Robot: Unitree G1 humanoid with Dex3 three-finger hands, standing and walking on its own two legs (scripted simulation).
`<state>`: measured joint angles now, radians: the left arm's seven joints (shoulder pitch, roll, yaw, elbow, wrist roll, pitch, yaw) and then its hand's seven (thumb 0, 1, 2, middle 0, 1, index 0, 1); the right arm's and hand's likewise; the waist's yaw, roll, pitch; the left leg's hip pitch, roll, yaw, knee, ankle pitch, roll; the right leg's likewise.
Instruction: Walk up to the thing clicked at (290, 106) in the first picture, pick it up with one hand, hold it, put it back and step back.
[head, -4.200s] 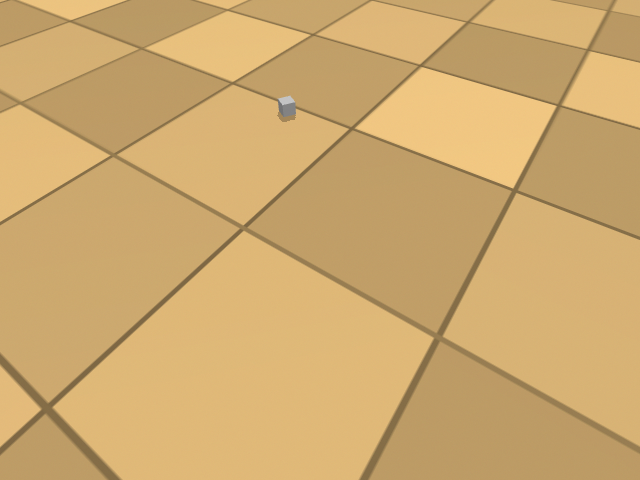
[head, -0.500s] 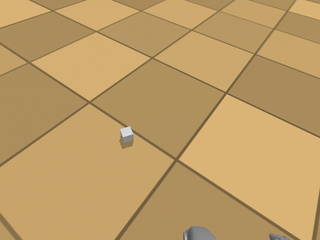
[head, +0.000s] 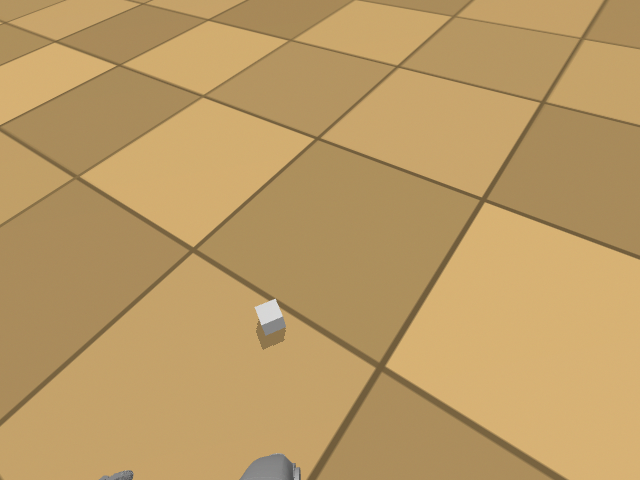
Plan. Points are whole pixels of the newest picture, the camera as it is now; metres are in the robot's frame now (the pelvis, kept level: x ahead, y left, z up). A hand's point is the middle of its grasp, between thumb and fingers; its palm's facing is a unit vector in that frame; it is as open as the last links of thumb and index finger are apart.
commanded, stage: walk up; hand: left
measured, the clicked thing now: (270, 317) +0.72 +0.26 -0.73
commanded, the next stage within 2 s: none
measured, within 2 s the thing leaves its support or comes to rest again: neither
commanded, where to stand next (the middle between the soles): +0.32 +0.02 m, yaw -2 degrees
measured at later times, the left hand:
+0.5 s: hand (127, 430) +0.22 +0.33 -0.15, palm faces -0.09 -0.94 -0.33, open 7.4 cm
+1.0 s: hand (169, 351) +0.35 +0.31 -0.16, palm faces -0.02 -0.93 -0.37, open 7.4 cm
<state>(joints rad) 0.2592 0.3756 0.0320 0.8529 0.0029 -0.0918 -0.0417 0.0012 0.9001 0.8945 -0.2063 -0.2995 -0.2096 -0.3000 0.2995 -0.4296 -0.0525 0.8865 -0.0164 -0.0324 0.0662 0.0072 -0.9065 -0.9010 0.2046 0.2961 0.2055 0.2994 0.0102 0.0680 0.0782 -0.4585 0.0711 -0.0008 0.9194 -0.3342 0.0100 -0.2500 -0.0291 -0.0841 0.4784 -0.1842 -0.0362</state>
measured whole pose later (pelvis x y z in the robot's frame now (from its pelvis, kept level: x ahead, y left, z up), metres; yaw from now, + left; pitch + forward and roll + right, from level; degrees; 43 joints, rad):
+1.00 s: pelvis +0.26 +0.04 -0.02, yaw -1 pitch -3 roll +1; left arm 0.18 0.39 0.01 0.93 -0.01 0.00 -0.01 0.00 0.90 0.89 -0.21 -0.30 -0.21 -0.30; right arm 0.23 -0.40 -0.03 0.97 -0.02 -0.04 0.00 0.00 -0.91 -0.90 0.20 0.30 0.21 0.30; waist 0.02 -0.01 0.09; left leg -0.34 0.03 0.04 0.64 -0.25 0.00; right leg -0.35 -0.06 -0.04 0.70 -0.31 0.00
